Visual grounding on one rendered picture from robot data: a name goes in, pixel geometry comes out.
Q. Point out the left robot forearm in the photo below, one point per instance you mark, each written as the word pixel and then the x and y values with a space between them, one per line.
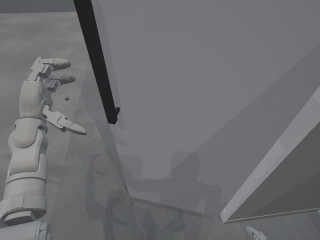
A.
pixel 24 198

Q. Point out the left robot hand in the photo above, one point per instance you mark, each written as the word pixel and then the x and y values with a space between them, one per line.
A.
pixel 36 92

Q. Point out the left robot upper arm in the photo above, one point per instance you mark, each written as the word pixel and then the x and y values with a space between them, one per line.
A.
pixel 35 230

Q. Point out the fridge door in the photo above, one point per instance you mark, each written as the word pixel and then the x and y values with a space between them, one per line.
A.
pixel 205 89

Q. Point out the right robot hand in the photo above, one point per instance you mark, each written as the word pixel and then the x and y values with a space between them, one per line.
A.
pixel 254 234

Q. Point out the handle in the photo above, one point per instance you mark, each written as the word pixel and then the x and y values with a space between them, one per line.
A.
pixel 89 29

